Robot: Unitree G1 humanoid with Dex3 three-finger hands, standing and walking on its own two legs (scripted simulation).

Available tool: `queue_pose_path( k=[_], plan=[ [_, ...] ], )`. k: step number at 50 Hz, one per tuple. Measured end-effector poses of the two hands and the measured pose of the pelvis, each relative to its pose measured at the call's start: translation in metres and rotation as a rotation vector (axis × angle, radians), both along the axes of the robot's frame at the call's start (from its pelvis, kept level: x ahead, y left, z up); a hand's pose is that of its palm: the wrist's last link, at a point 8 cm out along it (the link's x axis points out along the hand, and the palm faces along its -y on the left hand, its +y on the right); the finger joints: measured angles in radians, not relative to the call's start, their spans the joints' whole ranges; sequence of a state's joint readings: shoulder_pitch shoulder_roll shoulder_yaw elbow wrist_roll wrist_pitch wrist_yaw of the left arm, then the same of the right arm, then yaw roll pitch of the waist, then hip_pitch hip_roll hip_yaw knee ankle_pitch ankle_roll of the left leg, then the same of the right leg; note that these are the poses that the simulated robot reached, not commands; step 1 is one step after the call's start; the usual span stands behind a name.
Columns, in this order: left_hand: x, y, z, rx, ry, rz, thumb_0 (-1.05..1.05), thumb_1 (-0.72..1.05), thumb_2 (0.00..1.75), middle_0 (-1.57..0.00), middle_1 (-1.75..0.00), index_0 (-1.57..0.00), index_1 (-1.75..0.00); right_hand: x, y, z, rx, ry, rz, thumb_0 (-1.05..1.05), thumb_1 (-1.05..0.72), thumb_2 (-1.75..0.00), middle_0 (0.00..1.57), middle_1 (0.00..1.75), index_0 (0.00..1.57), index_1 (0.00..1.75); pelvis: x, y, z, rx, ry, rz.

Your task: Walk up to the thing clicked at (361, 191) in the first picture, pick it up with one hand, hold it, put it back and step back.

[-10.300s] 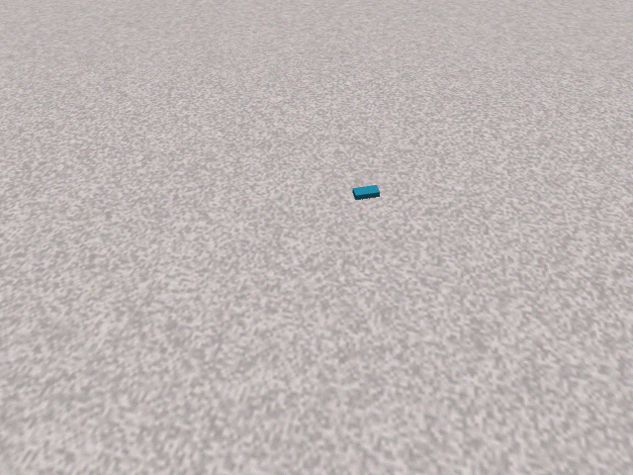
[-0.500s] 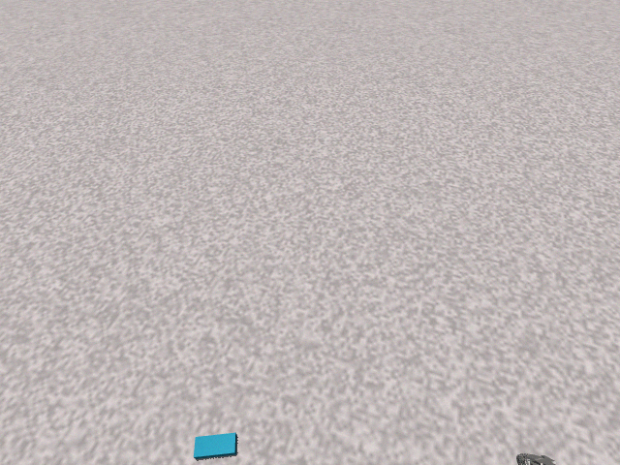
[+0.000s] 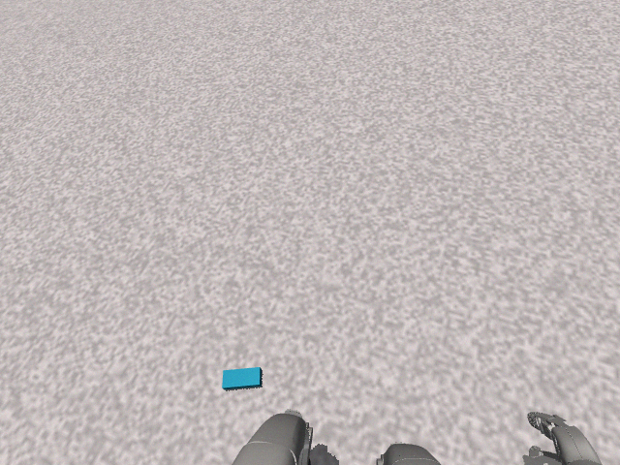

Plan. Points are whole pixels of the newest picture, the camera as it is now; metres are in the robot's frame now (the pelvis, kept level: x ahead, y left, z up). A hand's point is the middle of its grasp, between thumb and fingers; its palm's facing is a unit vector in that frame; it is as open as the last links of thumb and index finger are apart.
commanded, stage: walk up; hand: left
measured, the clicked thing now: (242, 378) +0.38 +0.32 -0.75
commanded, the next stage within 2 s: stand in 1.88 s
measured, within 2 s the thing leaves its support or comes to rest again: neither
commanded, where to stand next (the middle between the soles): +0.01 +0.03 m, yaw +4 degrees
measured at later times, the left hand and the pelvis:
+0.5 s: hand (138, 463) +0.13 +0.29 -0.14, palm faces +0.03 -0.94 -0.34, open 7.4 cm; pelvis +0.06 +0.01 +0.01, yaw +4 degrees
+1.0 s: hand out of the picture +0.09 +0.32 -0.16, palm faces +0.14 -0.89 -0.44, open 7.4 cm; pelvis -0.02 +0.03 -0.03, yaw +6 degrees
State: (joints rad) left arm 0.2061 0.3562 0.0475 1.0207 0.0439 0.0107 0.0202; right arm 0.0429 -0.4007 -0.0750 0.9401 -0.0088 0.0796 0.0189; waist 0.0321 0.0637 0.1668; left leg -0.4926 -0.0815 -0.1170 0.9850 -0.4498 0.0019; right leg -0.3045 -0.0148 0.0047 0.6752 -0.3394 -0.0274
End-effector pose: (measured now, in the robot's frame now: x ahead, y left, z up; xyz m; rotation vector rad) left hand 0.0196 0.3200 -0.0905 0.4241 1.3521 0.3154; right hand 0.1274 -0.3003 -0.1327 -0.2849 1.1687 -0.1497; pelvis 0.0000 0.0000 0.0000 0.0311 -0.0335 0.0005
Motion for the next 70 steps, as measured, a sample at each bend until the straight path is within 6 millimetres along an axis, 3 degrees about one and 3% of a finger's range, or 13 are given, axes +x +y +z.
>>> queue_pose_path(
  k=[6, 13, 18, 22, 25, 29, 36, 41, 47, 54, 61, 65, 70],
  plan=[
    [-0.005, 0.000, 0.005, -0.056, -0.105, 0.041, 0.01, 0.90, 0.90, -0.20, -0.30, -0.20, -0.30, -0.035, 0.009, 0.010, -0.007, 0.111, 0.068, 0.01, -0.90, -0.90, 0.21, 0.30, 0.21, 0.29, 0.006, 0.008, 0.009, -0.005, 0.016, 0.064],
    [-0.001, 0.025, -0.018, -0.116, -0.112, 0.054, 0.00, 0.90, 0.90, -0.20, -0.30, -0.20, -0.30, -0.034, 0.015, 0.035, -0.109, 0.029, 0.076, 0.01, -0.90, -0.90, 0.21, 0.30, 0.21, 0.30, 0.018, 0.027, 0.003, 0.018, -0.009, 0.073],
    [0.033, 0.026, -0.019, -0.152, -0.133, 0.021, 0.01, 0.90, 0.90, -0.20, -0.30, -0.20, -0.30, -0.040, 0.008, 0.059, -0.154, 0.000, 0.040, 0.01, -0.90, -0.90, 0.21, 0.30, 0.21, 0.30, 0.037, 0.027, 0.011, -0.006, -0.020, 0.088],
    [0.070, 0.023, -0.018, -0.154, -0.175, -0.014, 0.01, 0.90, 0.90, -0.20, -0.30, -0.20, -0.30, -0.039, -0.005, 0.064, -0.183, 0.009, 0.022, 0.01, -0.90, -0.90, 0.21, 0.31, 0.21, 0.30, 0.051, 0.021, 0.010, -0.008, -0.038, 0.074],
    [0.098, 0.014, -0.018, -0.141, -0.197, -0.028, 0.00, 0.90, 0.90, -0.20, -0.30, -0.20, -0.30, -0.032, -0.016, 0.054, -0.180, 0.035, 0.004, 0.01, -0.90, -0.90, 0.21, 0.31, 0.21, 0.30, 0.060, 0.013, 0.005, -0.009, -0.044, 0.063],
    [0.129, -0.001, -0.023, -0.096, -0.216, -0.042, 0.00, 0.90, 0.90, -0.20, -0.30, -0.20, -0.30, -0.008, -0.027, 0.019, -0.138, 0.063, -0.022, 0.01, -0.90, -0.90, 0.21, 0.30, 0.21, 0.30, 0.072, -0.001, -0.013, -0.011, -0.035, 0.049],
    [0.144, -0.020, -0.013, -0.054, -0.246, -0.094, 0.00, 0.90, 0.90, -0.20, -0.30, -0.20, -0.30, 0.020, -0.008, -0.017, -0.056, 0.072, 0.032, 0.01, -0.90, -0.90, 0.21, 0.30, 0.21, 0.29, 0.045, -0.003, -0.017, -0.016, -0.012, 0.070],
    [0.129, -0.007, -0.008, -0.004, -0.313, -0.065, 0.00, 0.90, 0.90, -0.21, -0.30, -0.20, -0.30, 0.005, 0.002, -0.026, -0.047, 0.093, 0.090, 0.00, -0.90, -0.90, 0.21, 0.30, 0.21, 0.29, 0.025, 0.004, -0.024, -0.029, -0.005, 0.105],
    [0.088, 0.030, -0.022, 0.008, -0.363, -0.017, 0.00, 0.89, 0.90, -0.21, -0.30, -0.20, -0.30, -0.036, 0.009, -0.019, -0.090, 0.105, 0.119, 0.00, -0.90, -0.90, 0.21, 0.30, 0.21, 0.30, -0.006, 0.019, -0.038, -0.011, -0.032, 0.149],
    [0.013, 0.050, -0.029, -0.052, -0.228, 0.078, 0.00, 0.90, 0.90, -0.20, -0.30, -0.20, -0.30, -0.099, 0.010, 0.026, -0.169, 0.137, 0.078, 0.01, -0.90, -0.90, 0.21, 0.30, 0.21, 0.30, -0.029, 0.028, -0.013, -0.059, -0.024, 0.146],
    [-0.063, 0.038, -0.026, -0.114, -0.036, 0.087, 0.00, 0.90, 0.90, -0.20, -0.30, -0.20, -0.30, -0.098, -0.007, 0.066, -0.202, 0.037, 0.063, 0.01, -0.90, -0.90, 0.21, 0.31, 0.21, 0.30, -0.027, 0.019, 0.008, -0.055, 0.010, 0.084],
    [-0.063, 0.023, -0.022, -0.125, 0.006, 0.045, 0.01, 0.90, 0.90, -0.20, -0.30, -0.20, -0.30, -0.095, -0.027, 0.072, -0.206, -0.021, 0.048, 0.01, -0.90, -0.90, 0.21, 0.31, 0.21, 0.30, -0.022, 0.006, 0.010, -0.044, -0.001, 0.057],
    [-0.022, -0.006, -0.013, -0.104, -0.108, -0.026, 0.01, 0.90, 0.90, -0.20, -0.30, -0.20, -0.30, -0.091, -0.061, 0.052, -0.177, -0.003, 0.043, 0.00, -0.90, -0.90, 0.21, 0.31, 0.21, 0.30, -0.012, -0.019, 0.001, -0.035, -0.025, 0.036]
  ],
)
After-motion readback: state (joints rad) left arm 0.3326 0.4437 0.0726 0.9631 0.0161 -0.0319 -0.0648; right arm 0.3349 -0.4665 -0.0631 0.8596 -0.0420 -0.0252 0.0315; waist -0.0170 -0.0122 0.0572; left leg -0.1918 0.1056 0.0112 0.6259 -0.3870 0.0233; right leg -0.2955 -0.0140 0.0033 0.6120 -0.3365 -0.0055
